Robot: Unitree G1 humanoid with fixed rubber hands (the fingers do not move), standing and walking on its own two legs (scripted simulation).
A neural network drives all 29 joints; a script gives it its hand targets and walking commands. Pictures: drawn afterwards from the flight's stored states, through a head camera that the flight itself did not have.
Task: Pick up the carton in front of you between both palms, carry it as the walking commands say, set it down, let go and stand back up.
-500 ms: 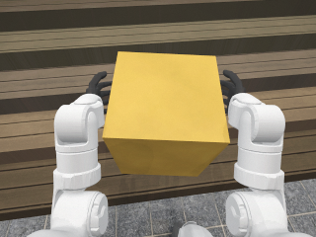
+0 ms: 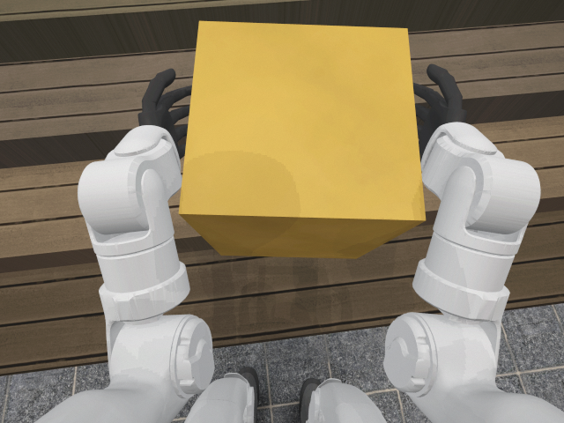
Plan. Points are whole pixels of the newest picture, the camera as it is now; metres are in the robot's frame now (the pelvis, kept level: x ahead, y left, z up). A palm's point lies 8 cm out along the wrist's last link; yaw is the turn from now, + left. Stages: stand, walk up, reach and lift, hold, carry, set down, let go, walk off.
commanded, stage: carry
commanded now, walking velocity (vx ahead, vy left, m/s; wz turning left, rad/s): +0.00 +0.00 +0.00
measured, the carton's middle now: (294, 165) +0.41 +0.00 +0.06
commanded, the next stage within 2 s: none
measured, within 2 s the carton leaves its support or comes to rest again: neither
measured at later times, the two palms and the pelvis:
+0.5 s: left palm (178, 105) +0.45 +0.13 +0.13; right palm (442, 106) +0.45 -0.17 +0.13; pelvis +0.09 -0.01 +0.01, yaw +0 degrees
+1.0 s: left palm (150, 140) +0.40 +0.16 +0.13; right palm (429, 134) +0.41 -0.14 +0.13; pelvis +0.05 +0.00 +0.00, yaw +1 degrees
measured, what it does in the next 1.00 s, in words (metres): shifts its weight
